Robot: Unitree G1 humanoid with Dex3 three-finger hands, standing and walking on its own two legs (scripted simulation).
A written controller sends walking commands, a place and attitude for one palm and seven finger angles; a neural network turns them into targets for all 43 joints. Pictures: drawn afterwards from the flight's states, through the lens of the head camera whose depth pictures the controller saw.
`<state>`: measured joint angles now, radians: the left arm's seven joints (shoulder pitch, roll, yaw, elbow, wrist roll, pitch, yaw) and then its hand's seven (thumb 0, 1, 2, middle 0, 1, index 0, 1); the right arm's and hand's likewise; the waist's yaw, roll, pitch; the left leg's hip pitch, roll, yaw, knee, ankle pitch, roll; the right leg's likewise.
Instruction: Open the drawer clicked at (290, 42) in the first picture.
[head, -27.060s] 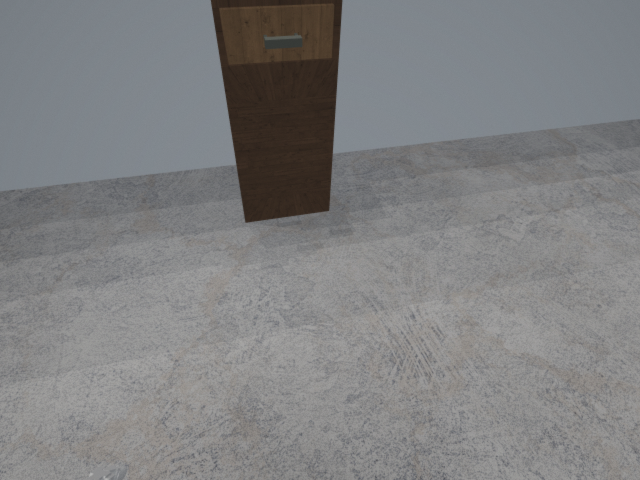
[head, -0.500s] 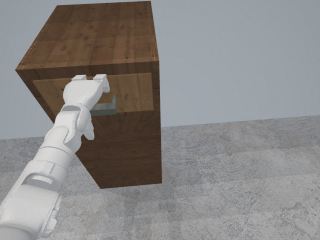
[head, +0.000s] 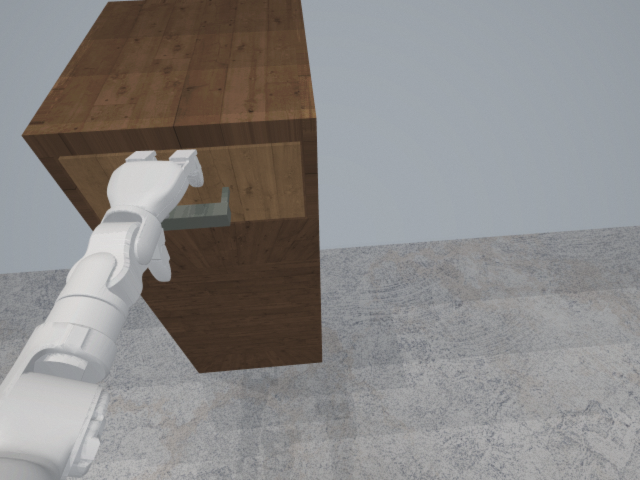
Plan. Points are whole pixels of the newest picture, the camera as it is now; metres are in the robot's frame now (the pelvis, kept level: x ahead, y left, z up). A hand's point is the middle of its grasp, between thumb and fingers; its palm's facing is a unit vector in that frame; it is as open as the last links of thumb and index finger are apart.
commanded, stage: re-aim the fingers above the handle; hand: left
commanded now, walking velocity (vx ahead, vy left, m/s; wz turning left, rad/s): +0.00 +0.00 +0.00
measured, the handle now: (193, 205) +0.50 +0.22 +0.03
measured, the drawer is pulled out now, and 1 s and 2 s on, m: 0.00 0.00 0.00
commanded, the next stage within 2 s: lower the fingers behind the handle in 0.12 s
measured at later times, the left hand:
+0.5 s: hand (151, 228) +0.43 +0.25 +0.06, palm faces -0.13 -0.02 -0.99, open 13.8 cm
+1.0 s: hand (168, 226) +0.44 +0.24 +0.05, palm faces -0.09 -0.01 -1.00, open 13.7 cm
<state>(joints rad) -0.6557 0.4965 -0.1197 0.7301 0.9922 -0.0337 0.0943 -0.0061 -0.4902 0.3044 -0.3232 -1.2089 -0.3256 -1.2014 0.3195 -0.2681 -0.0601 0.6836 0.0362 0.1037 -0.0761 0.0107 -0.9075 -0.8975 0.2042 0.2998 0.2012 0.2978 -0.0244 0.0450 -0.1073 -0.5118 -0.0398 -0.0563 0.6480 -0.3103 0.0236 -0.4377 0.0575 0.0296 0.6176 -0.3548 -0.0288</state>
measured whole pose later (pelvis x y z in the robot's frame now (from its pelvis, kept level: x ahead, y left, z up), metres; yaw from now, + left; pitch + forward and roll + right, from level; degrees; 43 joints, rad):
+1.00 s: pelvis -0.01 +0.01 -0.01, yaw -2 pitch +13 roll -1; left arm -0.74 0.46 -0.07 1.00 1.04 0.12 0.20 0.00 -0.49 0.30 -0.32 -1.23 -0.33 -1.23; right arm 0.31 -0.23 -0.01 0.67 0.03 0.12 -0.05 0.01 -0.91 -0.90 0.21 0.30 0.20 0.30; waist -0.08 0.05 -0.14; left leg -0.60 -0.03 -0.02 0.70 -0.32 0.04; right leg -0.54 0.06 0.06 0.68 -0.36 -0.02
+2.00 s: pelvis +0.00 +0.01 -0.02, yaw -2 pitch +16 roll -2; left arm -0.67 0.44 -0.05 0.95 1.06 0.04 0.33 0.00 -0.47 0.31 -0.32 -1.20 -0.31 -1.20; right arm 0.33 -0.25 -0.06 0.71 0.01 0.09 -0.03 0.01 -0.91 -0.90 0.20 0.30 0.20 0.30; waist -0.07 0.05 -0.16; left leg -0.71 -0.03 -0.04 0.80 -0.37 0.04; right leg -0.63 0.07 0.04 0.75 -0.40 -0.01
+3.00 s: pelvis +0.01 +0.02 -0.01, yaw -2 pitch +15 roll -2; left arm -0.55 0.42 -0.07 0.81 1.03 0.08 0.30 0.00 0.70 0.81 -0.39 -1.35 -0.38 -1.34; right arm 0.31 -0.24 -0.06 0.69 0.01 0.11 -0.02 0.01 -0.91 -0.90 0.20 0.30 0.20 0.30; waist -0.05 0.06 -0.17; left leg -0.66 -0.03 -0.02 0.77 -0.37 0.04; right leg -0.58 0.07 0.05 0.72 -0.40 -0.01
